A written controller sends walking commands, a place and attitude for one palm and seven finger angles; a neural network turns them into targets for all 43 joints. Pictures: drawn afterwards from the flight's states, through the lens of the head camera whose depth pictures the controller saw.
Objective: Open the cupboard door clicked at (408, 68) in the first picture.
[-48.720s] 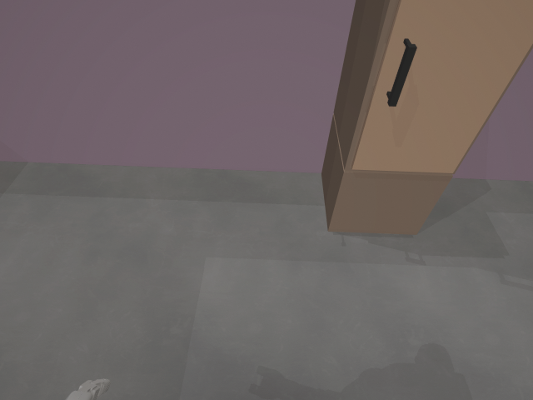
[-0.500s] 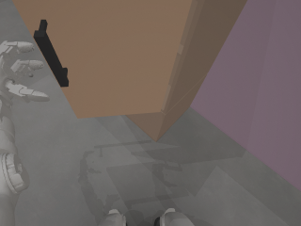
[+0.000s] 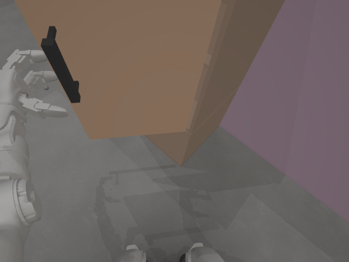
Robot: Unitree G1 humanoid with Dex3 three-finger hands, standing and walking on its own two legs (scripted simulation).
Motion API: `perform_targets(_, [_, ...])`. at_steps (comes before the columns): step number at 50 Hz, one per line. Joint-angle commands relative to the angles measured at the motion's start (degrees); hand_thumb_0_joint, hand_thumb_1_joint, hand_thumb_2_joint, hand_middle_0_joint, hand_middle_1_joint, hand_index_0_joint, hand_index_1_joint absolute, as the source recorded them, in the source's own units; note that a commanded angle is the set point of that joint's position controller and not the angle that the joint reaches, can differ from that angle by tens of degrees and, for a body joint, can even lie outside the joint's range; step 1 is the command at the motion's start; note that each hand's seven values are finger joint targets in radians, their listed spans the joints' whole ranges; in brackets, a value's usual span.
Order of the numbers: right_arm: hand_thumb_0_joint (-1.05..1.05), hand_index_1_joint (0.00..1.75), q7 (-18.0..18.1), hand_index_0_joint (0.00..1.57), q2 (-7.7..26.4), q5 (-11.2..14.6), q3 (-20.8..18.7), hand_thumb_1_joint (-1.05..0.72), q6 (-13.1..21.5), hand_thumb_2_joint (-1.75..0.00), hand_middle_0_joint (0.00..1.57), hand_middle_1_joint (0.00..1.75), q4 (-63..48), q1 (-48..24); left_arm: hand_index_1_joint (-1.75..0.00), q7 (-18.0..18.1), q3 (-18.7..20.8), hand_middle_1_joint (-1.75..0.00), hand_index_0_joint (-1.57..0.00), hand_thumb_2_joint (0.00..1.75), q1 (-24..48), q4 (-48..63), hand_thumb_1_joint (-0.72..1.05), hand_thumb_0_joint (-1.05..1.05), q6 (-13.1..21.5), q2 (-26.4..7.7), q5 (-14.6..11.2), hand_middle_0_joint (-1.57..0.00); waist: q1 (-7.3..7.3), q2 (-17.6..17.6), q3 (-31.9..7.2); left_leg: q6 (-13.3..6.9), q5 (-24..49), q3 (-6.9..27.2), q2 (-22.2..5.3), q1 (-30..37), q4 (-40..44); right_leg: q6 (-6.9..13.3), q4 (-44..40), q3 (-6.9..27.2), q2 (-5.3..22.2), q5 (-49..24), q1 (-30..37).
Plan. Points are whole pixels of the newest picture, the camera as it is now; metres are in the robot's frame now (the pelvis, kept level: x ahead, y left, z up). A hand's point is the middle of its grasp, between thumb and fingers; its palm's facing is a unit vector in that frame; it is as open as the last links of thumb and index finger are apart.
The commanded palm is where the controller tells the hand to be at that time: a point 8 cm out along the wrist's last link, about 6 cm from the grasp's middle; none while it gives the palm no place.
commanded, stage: slide the fingers in behind the handle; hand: left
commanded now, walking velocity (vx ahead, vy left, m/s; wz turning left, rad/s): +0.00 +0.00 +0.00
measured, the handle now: (65, 68) +0.53 +0.23 +0.09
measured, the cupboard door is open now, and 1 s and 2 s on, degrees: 50 50 51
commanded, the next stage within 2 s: close the thumb around the handle in 1.42 s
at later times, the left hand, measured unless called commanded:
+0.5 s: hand (58, 89) +0.46 +0.23 +0.09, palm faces +0.07 -1.00 +0.02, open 14.0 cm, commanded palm +0.44 +0.28 +0.09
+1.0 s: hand (71, 87) +0.47 +0.21 +0.09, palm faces +0.09 -1.00 +0.02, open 14.0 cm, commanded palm +0.44 +0.25 +0.09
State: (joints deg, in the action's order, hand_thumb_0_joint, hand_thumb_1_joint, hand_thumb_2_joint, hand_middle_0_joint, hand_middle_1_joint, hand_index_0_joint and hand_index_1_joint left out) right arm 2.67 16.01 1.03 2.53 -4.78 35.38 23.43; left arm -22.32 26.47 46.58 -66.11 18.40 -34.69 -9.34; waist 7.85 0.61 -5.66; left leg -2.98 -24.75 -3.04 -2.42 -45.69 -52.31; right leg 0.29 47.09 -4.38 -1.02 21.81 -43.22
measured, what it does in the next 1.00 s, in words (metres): stands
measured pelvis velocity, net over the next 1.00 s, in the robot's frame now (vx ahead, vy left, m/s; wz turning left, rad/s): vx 0.00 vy -0.01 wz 0.00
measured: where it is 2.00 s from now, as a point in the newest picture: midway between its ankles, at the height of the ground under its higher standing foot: outside the picture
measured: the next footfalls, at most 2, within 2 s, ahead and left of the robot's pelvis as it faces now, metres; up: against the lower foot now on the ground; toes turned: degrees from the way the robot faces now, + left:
none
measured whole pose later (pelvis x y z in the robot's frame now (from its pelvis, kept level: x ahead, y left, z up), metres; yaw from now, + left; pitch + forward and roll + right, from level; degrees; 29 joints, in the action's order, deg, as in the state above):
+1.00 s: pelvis +0.00 -0.01 +0.00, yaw +0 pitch +17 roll -2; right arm 1.3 15.2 0.8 1.5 -3.5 35.6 23.7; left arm -14.0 23.4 43.6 -61.3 21.2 -27.2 -8.9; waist 7.3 1.1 -5.9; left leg -2.0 -24.5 -3.2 -2.8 -44.0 -51.4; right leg 1.2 47.4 -4.0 -1.5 22.1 -42.3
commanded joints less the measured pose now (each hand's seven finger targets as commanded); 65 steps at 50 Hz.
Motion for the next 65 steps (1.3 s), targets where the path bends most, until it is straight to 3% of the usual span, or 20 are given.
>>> perform_targets(1, [0.0, 0.3, 0.3, 0.2, 10.4, -0.4, -4.1, -0.9, 1.2, -0.9, 0.2, 0.3, -4.8, 7.3, -1.2, 2.8, 2.2, -1.2, -0.3, 0.3, 22.0, 15.6, -0.5, 0.0, 4.5, -17.2, 0.7, -0.3, -1.44, 11.0, -24.2, 2.1, 27.3, 6.1, 0.3, 22.3, 5.9, 1.0, -3.3, 1.7, -2.1, -17.0, 6.3])
perform_targets(4, [0.0, 0.3, 0.1, 0.2, 10.4, -0.7, -4.4, -0.9, 1.4, -0.9, 0.2, 0.3, -4.7, 7.5, -1.2, 4.1, 4.6, -1.2, -0.3, 0.3, 21.4, 18.3, -0.5, 0.0, 7.0, -18.7, 0.2, -0.3, -1.58, 9.0, -25.8, 2.1, 28.9, 6.4, -0.1, 23.4, 5.3, 1.2, -2.9, 1.8, -2.6, -18.2, 7.7])
perform_targets(5, [0.0, 0.3, 0.0, 0.2, 10.3, -0.5, -4.4, -0.9, 1.5, -0.9, 0.2, 0.3, -4.9, 7.0, -1.2, 4.0, 4.1, -1.2, -0.3, 0.3, 20.3, 17.8, -0.5, 0.0, 7.2, -17.3, -0.2, -0.3, -1.62, 8.7, -26.4, 1.9, 28.4, 5.8, 0.1, 23.1, 5.3, 0.9, -3.2, 2.2, -2.5, -18.9, 8.6])
perform_targets(12, [0.0, 0.3, 0.6, 0.2, 10.5, 0.2, -3.9, -0.9, 1.5, -0.9, 0.2, 0.3, -4.6, 6.1, -1.2, 2.0, 1.4, -1.2, -0.3, 0.3, 20.5, 10.9, -0.5, 0.0, 4.0, -15.6, 0.0, -0.3, -0.32, 5.6, -18.6, 0.9, 18.0, 4.8, 0.8, 15.2, 6.8, 0.7, -4.7, 2.7, -1.9, -15.1, 9.1])
perform_targets(15, [0.0, 0.3, 0.8, 0.2, 10.3, 0.0, -4.2, -0.9, 2.1, -0.9, 0.2, 0.3, -4.2, 6.1, -1.2, 2.2, -0.4, -1.2, -0.3, 0.3, 24.7, 15.3, -0.5, 0.0, 5.4, -13.7, -0.3, -0.3, 0.38, 8.3, -22.1, 1.2, 19.9, 5.5, 0.5, 19.8, 6.2, 0.8, -4.4, 2.6, -2.0, -15.0, 7.1])
perform_targets(19, [0.0, 0.3, 0.6, 0.2, 10.1, -0.2, -4.2, -0.9, 2.9, -0.9, 0.2, 0.3, -3.1, 6.3, -1.2, 3.1, -2.2, -1.2, -0.3, 0.3, 26.6, 14.7, -0.5, 0.0, 6.8, -9.5, -1.8, -0.3, 1.37, 6.4, -22.1, 1.3, 19.5, 6.3, 0.4, 20.8, 5.6, 0.9, -4.2, 2.3, -2.1, -13.7, 5.3])
perform_targets(22, [0.0, 0.3, 0.5, 0.2, 10.4, -0.2, -4.2, -0.9, 3.0, -0.9, 0.2, 0.3, -2.7, 6.3, -1.2, 4.1, -0.9, -1.2, -0.3, 0.3, 25.6, 12.2, -0.5, 0.0, 6.1, -11.3, -0.8, -0.3, 0.41, 6.3, -22.0, 1.4, 18.5, 6.3, 0.6, 19.1, 5.8, 0.9, -3.9, 2.3, -1.8, -13.1, 5.9])
perform_targets(27, [0.0, 0.3, 0.2, 0.2, 10.0, -0.3, -3.9, -0.9, 3.0, -0.9, 0.2, 0.3, -3.3, 6.1, -1.2, 6.4, -2.9, -1.2, -0.3, 0.3, 27.2, 12.1, -0.5, 0.0, 4.9, -10.3, 1.3, -0.3, 0.8, 7.7, -20.9, 1.3, 17.0, 6.0, 0.8, 17.8, 6.0, 0.7, -3.9, 2.5, -1.6, -12.1, 5.0])
perform_targets(30, [0.0, 0.3, 0.3, 0.2, 10.3, -0.4, -4.0, -0.9, 3.0, -0.9, 0.2, 0.3, -3.7, 6.6, -1.2, 7.9, 1.8, -1.2, -0.3, 0.3, 27.5, 13.9, -0.5, 0.0, 6.3, -15.4, 1.3, -0.3, -0.37, 5.8, -25.0, 1.3, 19.6, 5.9, 0.9, 17.5, 5.4, 0.7, -3.1, 2.9, -1.7, -15.1, 8.9])
perform_targets(31, [0.0, 0.3, 0.1, 0.2, 9.8, -0.5, -4.0, -0.9, 3.2, -0.9, 0.2, 0.3, -3.8, 6.4, -1.2, 8.0, 0.0, -1.2, -0.3, 0.3, 28.5, 15.2, -0.5, 0.0, 6.8, -12.8, 1.1, -0.3, 0.08, 7.6, -26.5, 1.3, 21.0, 5.7, 0.9, 19.1, 5.1, 0.6, -3.0, 3.1, -1.8, -16.4, 8.7])
perform_targets(36, [0.0, 0.3, -0.6, 0.2, 9.6, -0.6, -4.3, -0.9, 2.9, -0.9, 0.2, 0.3, -3.5, 7.1, -1.2, 7.9, -0.2, -1.2, -0.3, 0.3, 23.7, 14.3, -0.5, 0.0, 7.1, -11.0, 1.2, -0.3, -0.43, 6.6, -26.8, 1.4, 24.6, 5.1, 0.7, 19.4, 4.7, 0.6, -2.7, 2.8, -2.0, -20.0, 10.2])
perform_targets(38, [0.0, 0.3, -0.7, 0.2, 9.6, -0.3, -4.4, -0.9, 2.5, -0.9, 0.2, 0.3, -3.9, 7.0, -1.2, 7.4, -0.4, -1.2, -0.3, 0.3, 20.5, 12.8, -0.5, 0.0, 5.7, -10.2, 1.0, -0.3, -1.07, 5.9, -24.7, 1.3, 23.2, 4.4, 0.9, 17.2, 5.2, 0.6, -3.3, 3.0, -2.0, -20.1, 11.4])
perform_targets(41, [0.0, 0.3, -0.5, 0.2, 9.5, -0.1, -4.3, -0.9, 2.1, -0.9, 0.2, 0.3, -4.0, 7.0, -1.2, 6.9, -2.1, -1.2, -0.3, 0.3, 21.5, 11.8, -0.5, 0.0, 4.0, -8.4, 0.5, -0.3, 0.0, 4.0, -21.0, 0.9, 21.3, 4.0, 0.9, 15.2, 5.9, 0.4, -4.0, 2.9, -1.9, -19.9, 11.1])
perform_targets(45, [0.0, 0.3, -0.6, 0.2, 9.5, -0.4, -4.7, -0.9, 2.3, -0.9, 0.2, 0.3, -4.2, 7.2, -1.2, 7.8, 0.6, -1.2, -0.3, 0.3, 22.0, 17.2, -0.5, 0.0, 5.9, -10.3, -0.3, -0.3, -1.3, 5.4, -25.6, 1.1, 24.0, 4.2, 1.0, 18.1, 5.6, 0.7, -3.6, 3.2, -2.0, -21.6, 12.6])
perform_targets(47, [0.0, 0.3, -0.9, 0.2, 8.7, -0.5, -4.8, -0.9, 2.6, -0.9, 0.2, 0.3, -4.0, 6.8, -1.2, 8.3, -2.3, -1.2, -0.3, 0.3, 22.6, 19.8, -0.5, 0.0, 7.3, -6.0, -0.5, -0.3, -0.69, 6.9, -26.5, 1.3, 26.1, 4.3, 0.9, 21.1, 5.1, 0.7, -3.4, 3.0, -2.1, -22.4, 11.2])
perform_targets(51, [0.0, 0.3, -1.3, 0.2, 8.6, -0.4, -5.1, -0.9, 2.6, -0.9, 0.2, 0.3, -3.1, 6.5, -1.2, 9.1, -3.7, -1.2, -0.3, 0.3, 21.0, 18.0, -0.5, 0.0, 7.5, -3.8, 0.1, -0.3, -0.39, 6.0, -24.0, 1.4, 25.6, 4.7, 0.7, 20.9, 5.2, 0.7, -3.4, 2.6, -2.1, -21.2, 9.6])
perform_targets(55, [0.0, 0.3, -1.1, 0.2, 9.0, -0.2, -4.8, -0.9, 2.2, -0.9, 0.2, 0.3, -3.6, 6.0, -1.2, 9.7, -1.7, -1.2, -0.3, 0.3, 19.5, 15.6, -0.5, 0.0, 5.8, -6.4, 0.6, -0.3, -1.26, 4.8, -22.2, 1.2, 23.7, 4.3, 1.1, 18.3, 6.0, 0.8, -3.6, 2.7, -1.7, -20.7, 11.1])
perform_targets(58, [0.0, 0.3, -0.9, 0.2, 8.8, -0.2, -4.5, -0.9, 2.4, -0.9, 0.2, 0.3, -3.7, 5.6, -1.2, 9.8, -4.0, -1.2, -0.3, 0.3, 22.3, 15.1, -0.5, 0.0, 5.4, -4.7, 1.2, -0.3, -0.19, 4.0, -20.5, 1.0, 20.6, 4.4, 1.2, 16.9, 6.2, 0.6, -4.0, 2.9, -1.7, -18.8, 10.4])
perform_targets(61, [0.0, 0.3, -0.7, 0.2, 8.9, -0.3, -4.6, -0.9, 2.7, -0.9, 0.2, 0.3, -3.7, 5.3, -1.2, 10.0, -2.6, -1.2, -0.3, 0.3, 23.3, 15.9, -0.5, 0.0, 6.8, -6.1, 0.8, -0.3, -0.56, 4.3, -22.3, 1.2, 20.6, 4.5, 1.3, 17.7, 5.9, 0.7, -3.8, 3.2, -1.6, -18.7, 10.9])
perform_targets(65, [0.0, 0.3, -0.6, 0.2, 9.2, -0.3, -4.4, -0.9, 3.2, -0.9, 0.2, 0.3, -2.8, 5.1, -1.2, 9.6, -3.0, -1.2, -0.3, 0.3, 25.4, 13.8, -0.5, 0.0, 7.7, -6.0, 0.6, -0.3, 0.41, 4.3, -21.6, 1.2, 18.3, 4.9, 1.2, 17.4, 5.6, 0.7, -3.9, 3.3, -1.6, -16.3, 8.9])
